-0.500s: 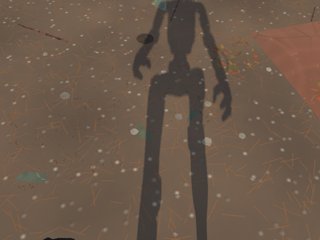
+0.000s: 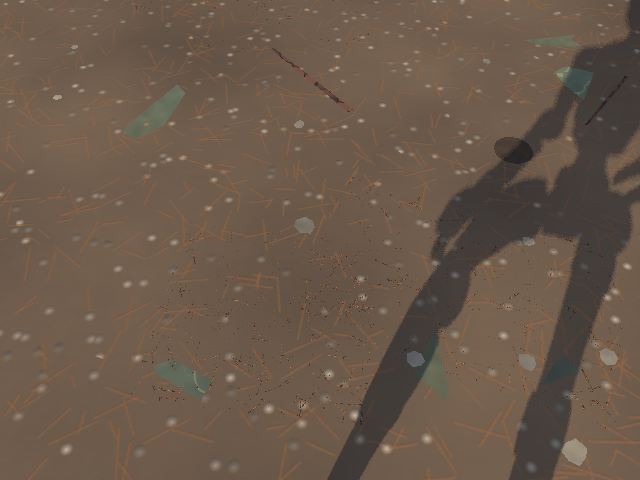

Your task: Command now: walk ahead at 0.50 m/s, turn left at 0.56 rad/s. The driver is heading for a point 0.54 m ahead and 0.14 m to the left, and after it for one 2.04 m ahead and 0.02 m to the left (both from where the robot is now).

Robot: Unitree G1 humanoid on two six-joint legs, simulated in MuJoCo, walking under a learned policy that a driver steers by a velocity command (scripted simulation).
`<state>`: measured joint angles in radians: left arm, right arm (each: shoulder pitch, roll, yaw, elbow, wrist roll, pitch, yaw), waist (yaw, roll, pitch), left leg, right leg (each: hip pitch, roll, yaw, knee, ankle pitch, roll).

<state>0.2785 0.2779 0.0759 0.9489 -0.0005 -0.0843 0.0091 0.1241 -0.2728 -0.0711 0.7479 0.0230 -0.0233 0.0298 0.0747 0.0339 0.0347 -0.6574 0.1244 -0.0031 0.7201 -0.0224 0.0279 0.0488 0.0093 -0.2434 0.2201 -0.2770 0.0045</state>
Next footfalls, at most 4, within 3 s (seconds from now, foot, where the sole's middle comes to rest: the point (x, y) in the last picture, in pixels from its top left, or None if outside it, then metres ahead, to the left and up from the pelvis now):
0.12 left None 0.23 0.13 -0.78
0.62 right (348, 439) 0.56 0.00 -0.78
1.08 left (222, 364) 0.71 0.30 -0.78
1.56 right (344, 270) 1.00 0.03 -0.78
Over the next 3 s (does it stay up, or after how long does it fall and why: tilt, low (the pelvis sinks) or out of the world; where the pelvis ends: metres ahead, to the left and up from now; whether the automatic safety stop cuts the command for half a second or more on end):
stays up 1.29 0.06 -0.02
